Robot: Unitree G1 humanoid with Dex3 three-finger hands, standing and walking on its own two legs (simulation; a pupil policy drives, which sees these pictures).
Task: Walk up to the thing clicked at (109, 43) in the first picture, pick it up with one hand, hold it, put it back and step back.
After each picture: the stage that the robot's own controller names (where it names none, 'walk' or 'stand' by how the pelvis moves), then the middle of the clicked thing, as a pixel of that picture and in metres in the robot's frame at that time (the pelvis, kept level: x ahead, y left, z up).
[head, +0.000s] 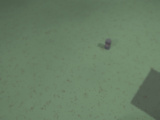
stand; (107, 44) +1.33 -0.26 -0.72
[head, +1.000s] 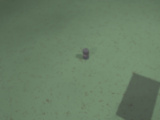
walk; (85, 54) +1.21 +0.09 -0.69
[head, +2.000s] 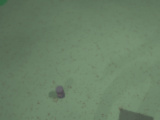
walk; (60, 92) +0.70 +0.28 -0.71
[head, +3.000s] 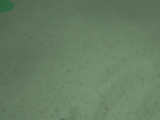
walk; out of the picture +0.44 +0.19 -0.71
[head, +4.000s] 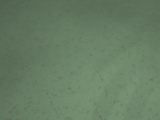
stand; out of the picture +0.35 +0.19 -0.72
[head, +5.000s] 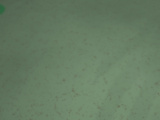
stand; out of the picture +0.32 +0.18 -0.72
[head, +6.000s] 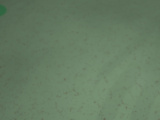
stand; out of the picture +0.34 +0.19 -0.73
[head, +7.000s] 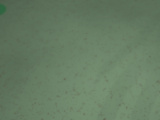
stand; out of the picture +0.33 +0.19 -0.73
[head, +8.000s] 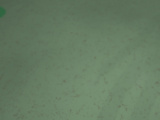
stand; out of the picture +0.33 +0.20 -0.73
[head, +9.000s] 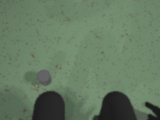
go down; (44, 78) +0.40 +0.18 -0.42
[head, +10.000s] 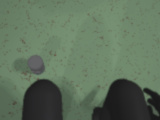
go down; (36, 65) +0.42 +0.20 -0.32
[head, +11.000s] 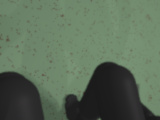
close in; out of the picture +0.41 +0.24 -0.23
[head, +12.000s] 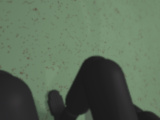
close; out of the picture +0.41 +0.26 -0.22
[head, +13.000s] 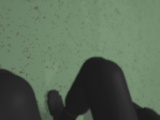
lift; out of the picture +0.40 +0.26 -0.23
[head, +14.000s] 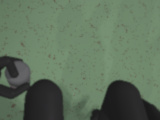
lift; (19, 78) +0.32 +0.23 -0.08
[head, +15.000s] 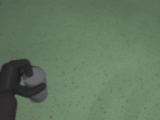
hold; (36, 85) +0.33 +0.17 +0.04
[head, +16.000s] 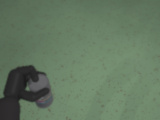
hold; (41, 92) +0.32 +0.16 -0.02
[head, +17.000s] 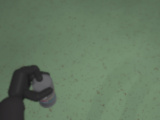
crouch; (45, 91) +0.33 +0.15 -0.02
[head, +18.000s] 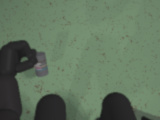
crouch; (40, 64) +0.49 +0.20 -0.35
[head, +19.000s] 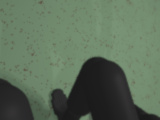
lower; out of the picture +0.53 +0.31 -0.26
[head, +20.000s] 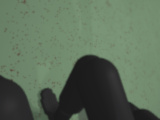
lower; out of the picture +0.52 +0.34 -0.25
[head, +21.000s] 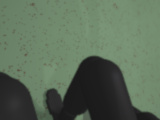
lower; out of the picture +0.52 +0.33 -0.25
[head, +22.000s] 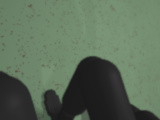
lower; out of the picture +0.52 +0.33 -0.25
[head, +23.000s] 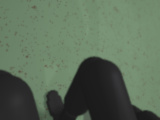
loosen; out of the picture +0.52 +0.33 -0.25
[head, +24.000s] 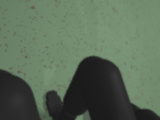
withdraw; out of the picture +0.53 +0.32 -0.25
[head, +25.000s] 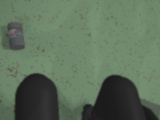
walk; (16, 36) +0.55 +0.29 -0.31
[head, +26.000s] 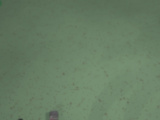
stand; (54, 119) +0.48 +0.20 -0.67
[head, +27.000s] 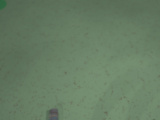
stand; (54, 117) +0.50 +0.23 -0.69
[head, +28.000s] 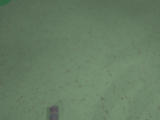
stand; (54, 114) +0.50 +0.23 -0.71
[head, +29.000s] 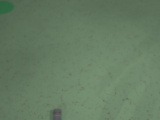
walk; (57, 116) +0.52 +0.24 -0.75
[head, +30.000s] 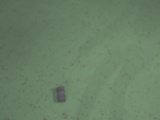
walk; (61, 94) +0.56 +0.12 -0.73
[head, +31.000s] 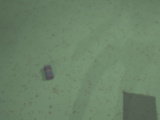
walk; (48, 72) +0.73 +0.31 -0.71
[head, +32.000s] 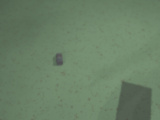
stand; (59, 59) +1.05 +0.31 -0.72
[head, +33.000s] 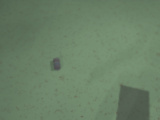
stand; (56, 64) +1.03 +0.29 -0.74
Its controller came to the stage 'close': yes
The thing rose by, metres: 0.70
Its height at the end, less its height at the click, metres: -0.02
